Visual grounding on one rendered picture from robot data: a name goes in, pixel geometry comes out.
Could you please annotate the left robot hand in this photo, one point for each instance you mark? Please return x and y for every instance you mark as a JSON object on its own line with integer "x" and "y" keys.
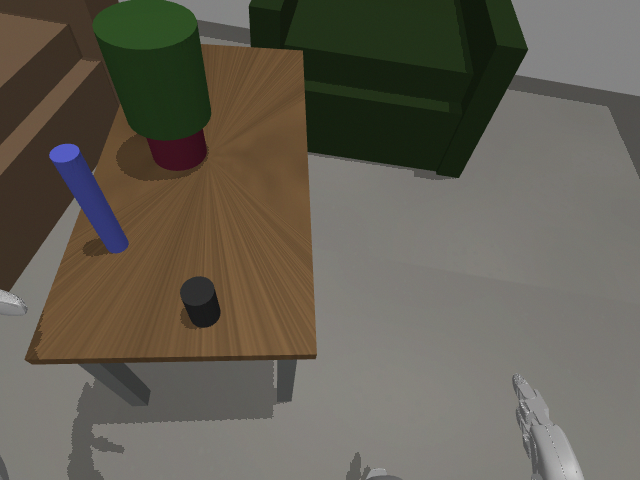
{"x": 11, "y": 305}

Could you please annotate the sofa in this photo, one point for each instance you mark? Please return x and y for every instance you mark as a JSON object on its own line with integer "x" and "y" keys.
{"x": 55, "y": 88}

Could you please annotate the armchair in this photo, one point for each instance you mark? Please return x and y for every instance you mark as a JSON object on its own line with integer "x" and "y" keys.
{"x": 411, "y": 83}

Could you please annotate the right robot hand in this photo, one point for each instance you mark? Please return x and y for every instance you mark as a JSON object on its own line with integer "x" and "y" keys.
{"x": 544, "y": 442}

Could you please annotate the potted plant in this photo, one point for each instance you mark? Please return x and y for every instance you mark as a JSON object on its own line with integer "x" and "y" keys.
{"x": 153, "y": 54}

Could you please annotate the coffee table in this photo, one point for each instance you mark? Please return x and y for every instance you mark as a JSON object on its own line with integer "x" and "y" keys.
{"x": 241, "y": 218}

